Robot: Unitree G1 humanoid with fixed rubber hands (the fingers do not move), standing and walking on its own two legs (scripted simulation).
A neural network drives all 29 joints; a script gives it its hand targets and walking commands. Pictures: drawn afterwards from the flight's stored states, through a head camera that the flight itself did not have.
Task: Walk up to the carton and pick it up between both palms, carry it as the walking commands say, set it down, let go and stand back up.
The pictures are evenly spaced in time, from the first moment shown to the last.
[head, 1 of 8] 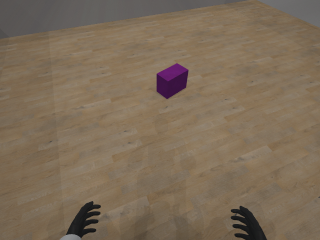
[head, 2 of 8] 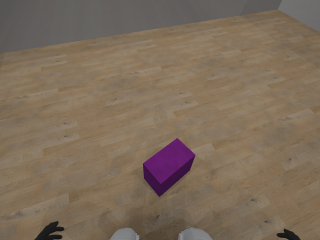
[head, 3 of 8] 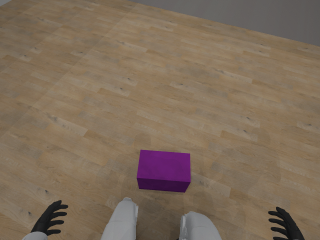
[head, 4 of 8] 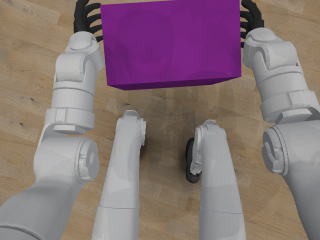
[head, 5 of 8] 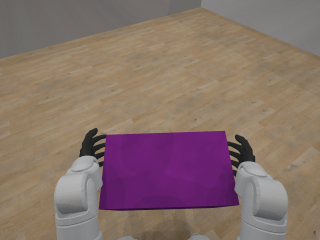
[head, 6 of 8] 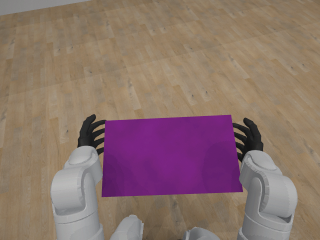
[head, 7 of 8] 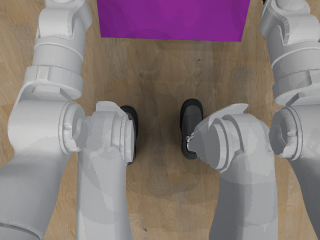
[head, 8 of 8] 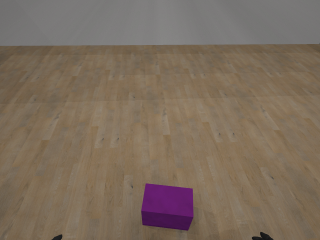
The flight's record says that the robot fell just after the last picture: no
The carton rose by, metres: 0.68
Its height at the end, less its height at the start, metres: +0.00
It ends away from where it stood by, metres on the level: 1.00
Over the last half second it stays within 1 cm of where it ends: yes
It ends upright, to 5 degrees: yes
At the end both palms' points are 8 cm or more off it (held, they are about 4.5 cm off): yes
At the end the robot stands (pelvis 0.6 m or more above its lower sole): yes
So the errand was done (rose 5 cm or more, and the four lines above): yes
